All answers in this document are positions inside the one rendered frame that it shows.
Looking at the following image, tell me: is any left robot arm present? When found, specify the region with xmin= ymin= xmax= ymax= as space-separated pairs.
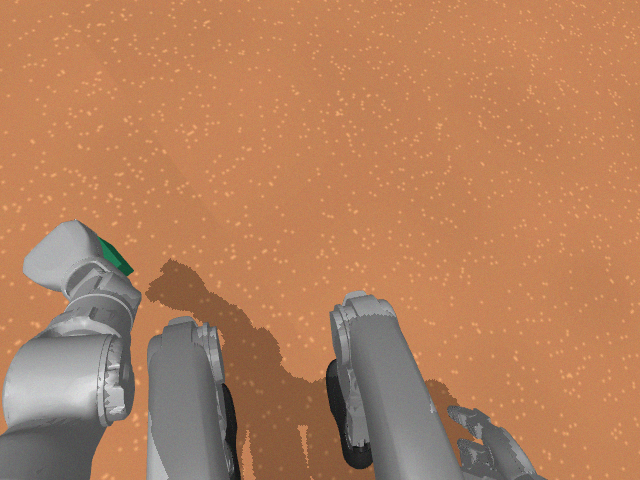
xmin=0 ymin=257 xmax=142 ymax=480

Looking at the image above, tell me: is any left robot hand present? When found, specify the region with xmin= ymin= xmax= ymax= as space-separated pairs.
xmin=23 ymin=219 xmax=104 ymax=292

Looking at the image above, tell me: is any right robot foot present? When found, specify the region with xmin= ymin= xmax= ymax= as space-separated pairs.
xmin=326 ymin=359 xmax=373 ymax=469

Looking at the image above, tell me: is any left robot foot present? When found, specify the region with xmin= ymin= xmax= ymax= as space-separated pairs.
xmin=222 ymin=383 xmax=241 ymax=480

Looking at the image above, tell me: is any right robot hand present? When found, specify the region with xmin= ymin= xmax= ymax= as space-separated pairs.
xmin=447 ymin=405 xmax=537 ymax=480

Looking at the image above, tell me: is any cube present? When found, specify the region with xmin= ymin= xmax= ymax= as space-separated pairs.
xmin=97 ymin=236 xmax=134 ymax=276

